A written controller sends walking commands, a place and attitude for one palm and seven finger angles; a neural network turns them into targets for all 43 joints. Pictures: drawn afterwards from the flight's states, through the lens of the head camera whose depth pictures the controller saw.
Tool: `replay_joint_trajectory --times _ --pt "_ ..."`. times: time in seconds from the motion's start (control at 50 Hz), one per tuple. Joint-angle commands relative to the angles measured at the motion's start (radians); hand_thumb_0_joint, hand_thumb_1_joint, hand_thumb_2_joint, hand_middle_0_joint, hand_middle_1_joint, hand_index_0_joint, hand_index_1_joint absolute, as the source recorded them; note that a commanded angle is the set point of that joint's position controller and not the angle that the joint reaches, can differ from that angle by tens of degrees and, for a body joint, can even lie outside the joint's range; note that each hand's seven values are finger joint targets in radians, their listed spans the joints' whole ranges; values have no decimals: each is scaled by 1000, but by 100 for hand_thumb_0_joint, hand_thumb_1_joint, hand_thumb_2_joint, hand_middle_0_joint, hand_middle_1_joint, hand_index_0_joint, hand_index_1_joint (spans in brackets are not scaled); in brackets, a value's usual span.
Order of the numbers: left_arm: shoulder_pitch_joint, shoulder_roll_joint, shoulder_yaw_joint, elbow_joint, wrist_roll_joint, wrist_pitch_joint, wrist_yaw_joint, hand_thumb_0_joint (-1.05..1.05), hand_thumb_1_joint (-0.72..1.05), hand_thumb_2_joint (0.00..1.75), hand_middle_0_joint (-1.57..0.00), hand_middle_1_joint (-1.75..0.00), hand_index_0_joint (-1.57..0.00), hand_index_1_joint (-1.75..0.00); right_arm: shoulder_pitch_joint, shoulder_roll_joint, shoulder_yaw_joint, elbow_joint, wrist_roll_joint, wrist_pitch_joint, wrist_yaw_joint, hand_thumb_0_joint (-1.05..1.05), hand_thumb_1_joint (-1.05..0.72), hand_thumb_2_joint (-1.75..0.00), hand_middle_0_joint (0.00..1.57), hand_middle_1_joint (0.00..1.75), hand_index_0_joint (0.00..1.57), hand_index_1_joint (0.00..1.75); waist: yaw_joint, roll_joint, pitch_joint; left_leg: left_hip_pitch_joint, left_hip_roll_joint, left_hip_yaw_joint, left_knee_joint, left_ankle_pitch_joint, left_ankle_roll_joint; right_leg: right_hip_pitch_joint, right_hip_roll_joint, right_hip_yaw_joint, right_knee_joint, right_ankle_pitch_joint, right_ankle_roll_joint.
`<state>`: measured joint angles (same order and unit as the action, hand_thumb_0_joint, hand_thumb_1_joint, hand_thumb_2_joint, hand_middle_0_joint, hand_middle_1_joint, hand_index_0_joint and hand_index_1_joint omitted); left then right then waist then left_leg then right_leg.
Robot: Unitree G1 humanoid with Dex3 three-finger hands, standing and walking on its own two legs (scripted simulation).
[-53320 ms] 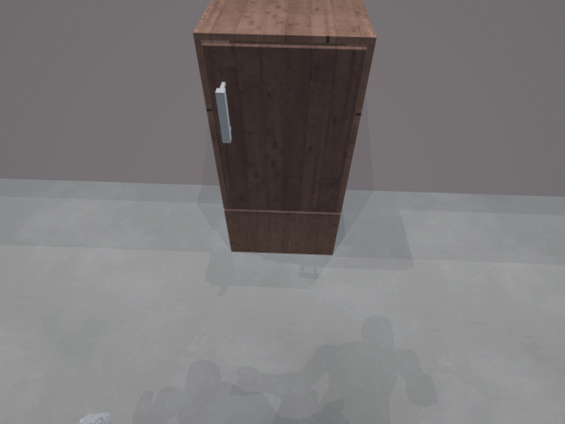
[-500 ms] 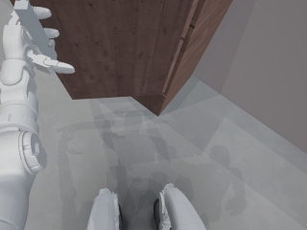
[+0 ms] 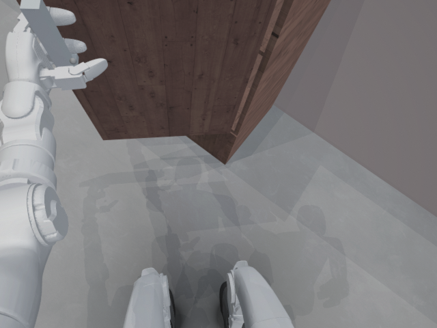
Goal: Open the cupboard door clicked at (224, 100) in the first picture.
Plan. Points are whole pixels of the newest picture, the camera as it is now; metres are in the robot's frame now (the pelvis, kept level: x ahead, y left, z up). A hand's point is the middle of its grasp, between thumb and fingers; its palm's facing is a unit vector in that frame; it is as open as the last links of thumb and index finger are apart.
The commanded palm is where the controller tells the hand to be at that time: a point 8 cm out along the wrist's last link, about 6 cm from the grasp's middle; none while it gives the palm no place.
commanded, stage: close the thumb around the handle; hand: left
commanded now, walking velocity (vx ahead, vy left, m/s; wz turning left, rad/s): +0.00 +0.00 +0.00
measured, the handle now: (57, 37) +0.60 +0.21 +0.07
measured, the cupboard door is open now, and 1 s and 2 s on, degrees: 44 65 86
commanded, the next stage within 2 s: pull the door open along its arc in 0.32 s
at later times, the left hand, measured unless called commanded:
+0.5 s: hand (73, 61) +0.55 +0.19 +0.06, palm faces +0.03 -1.00 -0.02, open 5.5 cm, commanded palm +0.53 +0.22 +0.06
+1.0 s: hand (99, 130) +0.42 +0.14 +0.07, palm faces +0.26 -0.96 +0.05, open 6.0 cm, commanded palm +0.36 +0.21 +0.06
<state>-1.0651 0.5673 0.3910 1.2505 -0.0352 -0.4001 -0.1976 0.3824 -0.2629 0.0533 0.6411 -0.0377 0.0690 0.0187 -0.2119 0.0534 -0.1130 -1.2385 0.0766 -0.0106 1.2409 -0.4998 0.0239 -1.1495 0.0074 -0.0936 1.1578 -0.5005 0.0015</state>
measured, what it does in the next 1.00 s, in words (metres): stands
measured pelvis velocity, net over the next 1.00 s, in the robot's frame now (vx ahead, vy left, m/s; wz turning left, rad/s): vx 0.03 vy -0.01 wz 0.00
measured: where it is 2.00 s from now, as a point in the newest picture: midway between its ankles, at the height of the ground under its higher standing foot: (200, 326)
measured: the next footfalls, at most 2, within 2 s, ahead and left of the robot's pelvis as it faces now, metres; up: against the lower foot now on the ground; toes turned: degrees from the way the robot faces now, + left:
none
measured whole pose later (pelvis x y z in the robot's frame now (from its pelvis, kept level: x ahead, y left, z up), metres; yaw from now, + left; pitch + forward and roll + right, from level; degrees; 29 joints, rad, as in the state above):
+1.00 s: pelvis +0.03 -0.01 +0.03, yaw +0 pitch +21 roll -2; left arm -0.33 0.08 0.22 0.56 -0.08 -0.44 0.17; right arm 0.30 -0.23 -0.01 0.56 -0.03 0.07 0.06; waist -0.08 0.03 -0.17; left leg -0.95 0.07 0.06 1.08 -0.50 0.01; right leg -0.91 0.00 -0.03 1.04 -0.50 0.00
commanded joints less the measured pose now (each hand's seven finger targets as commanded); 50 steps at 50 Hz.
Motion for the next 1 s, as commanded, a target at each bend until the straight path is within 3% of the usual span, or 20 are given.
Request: replay_joint_trajectory --times 0.0,0.1,0.14,0.2,0.26,0.3,0.34,0.38,0.4,0.42,0.44,0.5,0.64,0.68,0.8,0.82,0.84,0.86,0.9,0.98 --pt "-464 198 9 -202 -8 -61 -4 0 62 78 -38 -132 -38 -132 225 -200 -70 -15 -5 -4 -13 0 -90 -90 20 30 20 30 -49 151 -541 563 -26 -92 -118 391 5 102 52 27 -135 260 -23" --pt "-455 194 7 -217 -8 -60 -5 0 90 90 -40 -135 -40 -135 226 -197 -71 -17 -4 -4 -13 0 -90 -90 20 30 20 30 -41 172 -559 578 -26 -91 -117 405 3 103 53 26 -133 268 -24" --pt "-473 191 -2 -220 -11 -56 -5 0 90 90 -40 -135 -40 -135 223 -198 -69 -18 -4 -3 -14 0 -90 -90 20 30 20 30 -50 161 -539 554 -27 -87 -117 387 7 112 52 30 -137 264 -22" --pt "-457 226 28 -222 -9 -59 -4 0 90 90 -40 -135 -40 -135 225 -201 -71 -15 -4 -3 -16 0 -90 -90 20 30 20 30 -39 162 -556 558 -25 -85 -113 398 6 120 52 31 -135 274 -23" --pt "-452 204 18 -245 -14 -64 -6 0 90 90 -40 -135 -40 -135 227 -196 -72 -18 -6 -5 -13 0 -90 -90 20 30 20 30 -37 181 -570 582 -26 -85 -114 428 5 123 54 30 -131 292 -25" --pt "-424 238 41 -255 -12 -67 -5 0 90 90 -40 -135 -40 -135 225 -198 -72 -22 -4 -1 -12 0 -90 -90 20 30 20 30 -22 180 -584 581 -26 -80 -117 442 3 152 54 33 -134 311 -24" --pt "-416 180 1 -271 -13 -70 -8 0 90 90 -40 -135 -40 -135 221 -191 -75 -23 -3 -1 -9 0 -90 -90 20 30 20 30 -29 179 -582 602 -25 -82 -121 453 1 145 55 29 -136 317 -24" --pt "-421 178 0 -267 -16 -76 -4 0 90 90 -40 -135 -40 -135 220 -194 -76 -20 -3 0 -8 0 -90 -90 20 30 20 30 -30 188 -563 609 -24 -86 -122 454 -1 121 54 28 -136 308 -25" --pt "-434 187 10 -270 -18 -77 -1 0 90 90 -40 -135 -40 -135 222 -194 -76 -16 -4 0 -8 0 -90 -90 20 30 20 30 -33 172 -558 598 -25 -83 -121 443 2 134 55 29 -140 308 -22" --pt "-436 270 66 -263 -11 -78 1 0 90 90 -40 -135 -40 -135 225 -202 -74 -15 -4 2 -12 0 -90 -90 20 30 20 30 -24 159 -564 571 -25 -79 -118 439 5 164 55 35 -139 317 -22" --pt "-415 267 66 -273 -11 -79 -1 0 90 90 -40 -135 -40 -135 225 -198 -73 -23 -3 1 -11 0 -90 -90 20 30 20 30 -15 156 -589 560 -31 -72 -117 446 7 198 56 40 -136 338 -21" --pt "-327 221 52 -299 -23 -91 -14 0 90 90 -40 -135 -40 -135 213 -189 -78 -34 -1 3 -7 0 -90 -90 20 30 20 30 8 183 -603 611 -29 -67 -125 505 -1 205 55 36 -134 379 -24" --pt "-70 141 39 -403 -72 -98 -28 0 90 90 -40 -135 -40 -135 176 -177 -92 -78 19 13 2 0 -90 -90 20 30 20 30 62 99 -593 606 -40 -37 -169 522 1 326 58 37 -157 452 -20" --pt "31 97 21 -466 -85 -101 -26 0 90 90 -40 -135 -40 -135 161 -169 -97 -93 25 13 6 0 -90 -90 20 30 20 30 84 105 -600 626 -42 -30 -183 557 -2 355 56 37 -161 485 -21" --pt "402 -63 -58 -678 -137 -99 -5 0 90 90 -40 -135 -40 -135 88 -149 -114 -150 46 5 21 0 -90 -90 20 30 20 30 136 35 -521 616 -51 3 -237 545 -3 444 48 35 -193 524 -18" --pt "430 -92 89 -725 -215 -94 145 0 90 90 -40 -135 -40 -135 59 -121 -113 -159 38 -7 17 0 -90 -90 20 30 20 30 209 4 -481 559 -54 19 -256 519 -14 475 47 24 -199 504 -13" --pt "491 -180 7 -739 -192 -88 221 0 90 90 -40 -135 -40 -135 40 -114 -108 -161 32 -19 24 0 -90 -90 20 30 20 30 188 2 -446 536 -58 24 -265 476 -19 473 46 24 -200 483 -10" --pt "537 -169 38 -759 -174 -90 295 0 90 90 -40 -135 -40 -135 35 -111 -109 -158 25 -27 27 0 -90 -90 20 30 20 30 201 -47 -419 511 -56 22 -268 466 -19 485 45 21 -197 481 -12" --pt "629 -208 8 -840 -107 -101 411 0 90 90 -40 -135 -40 -135 15 -99 -110 -165 10 -30 36 0 -90 -90 20 30 20 30 221 -7 -441 522 -59 34 -271 487 -27 507 34 32 -176 507 -16" --pt "690 -293 -89 -942 7 -117 558 0 90 90 -40 -135 -40 -135 -24 -77 -112 -177 -14 -21 42 0 -90 -90 20 30 20 30 223 -42 -423 518 -63 34 -264 467 -26 537 22 46 -170 526 -22"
